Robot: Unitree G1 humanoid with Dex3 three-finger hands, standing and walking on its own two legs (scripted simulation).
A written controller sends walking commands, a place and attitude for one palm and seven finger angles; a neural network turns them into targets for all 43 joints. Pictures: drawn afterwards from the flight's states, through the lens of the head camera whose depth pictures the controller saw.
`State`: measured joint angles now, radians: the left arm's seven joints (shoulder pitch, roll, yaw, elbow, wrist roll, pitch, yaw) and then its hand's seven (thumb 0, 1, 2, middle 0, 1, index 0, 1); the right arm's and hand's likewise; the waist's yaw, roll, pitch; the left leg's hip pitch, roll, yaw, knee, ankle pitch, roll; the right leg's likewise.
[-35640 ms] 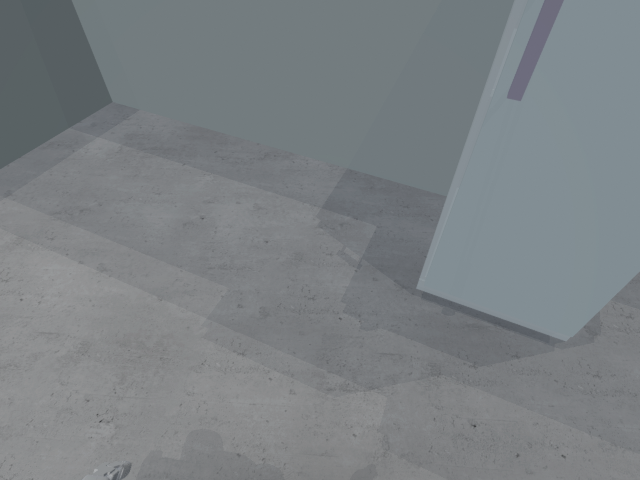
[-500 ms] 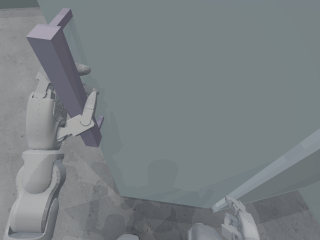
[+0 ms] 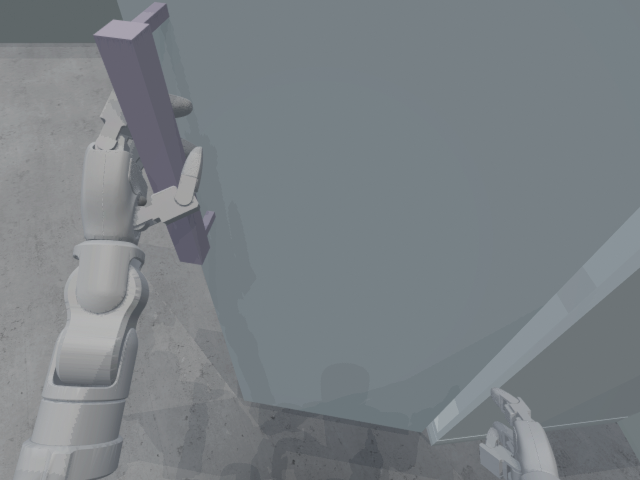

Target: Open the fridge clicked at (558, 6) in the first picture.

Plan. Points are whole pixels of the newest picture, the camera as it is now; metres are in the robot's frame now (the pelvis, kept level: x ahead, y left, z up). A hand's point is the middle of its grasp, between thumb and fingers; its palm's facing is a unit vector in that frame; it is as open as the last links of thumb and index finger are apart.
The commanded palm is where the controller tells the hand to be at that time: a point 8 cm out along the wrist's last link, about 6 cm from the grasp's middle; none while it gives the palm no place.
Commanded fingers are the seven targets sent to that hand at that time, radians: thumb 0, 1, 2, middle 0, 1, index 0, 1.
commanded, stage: stop walking and hold the door back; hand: left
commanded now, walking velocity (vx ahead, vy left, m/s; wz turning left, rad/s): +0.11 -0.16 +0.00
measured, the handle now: (178, 155) +0.37 +0.18 +0.22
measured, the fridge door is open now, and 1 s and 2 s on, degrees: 74 72 72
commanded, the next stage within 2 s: loosen the grip on the handle in 0.46 s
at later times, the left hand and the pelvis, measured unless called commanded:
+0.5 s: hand (187, 182) +0.33 +0.16 +0.22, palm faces +0.19 -0.97 -0.12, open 6.4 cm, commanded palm +0.31 +0.19 +0.21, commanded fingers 0.00 0.90 0.90 -0.45 -1.40 -0.45 -1.40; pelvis -0.03 +0.00 +0.01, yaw +1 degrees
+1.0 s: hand (189, 176) +0.35 +0.16 +0.21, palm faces +0.26 -0.95 -0.17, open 13.1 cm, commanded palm +0.31 +0.21 +0.22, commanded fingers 0.00 -0.55 0.20 -0.28 -1.18 -0.28 -1.18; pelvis +0.00 -0.04 +0.00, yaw +0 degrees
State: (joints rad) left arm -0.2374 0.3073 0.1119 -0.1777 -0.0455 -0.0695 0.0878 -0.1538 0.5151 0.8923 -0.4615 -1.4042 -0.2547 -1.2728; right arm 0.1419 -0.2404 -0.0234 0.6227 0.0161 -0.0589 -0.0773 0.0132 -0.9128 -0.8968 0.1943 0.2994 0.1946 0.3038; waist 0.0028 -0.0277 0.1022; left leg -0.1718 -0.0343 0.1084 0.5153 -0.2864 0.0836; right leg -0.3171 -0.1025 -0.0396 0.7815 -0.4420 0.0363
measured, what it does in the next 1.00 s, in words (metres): steps on the spot: right foot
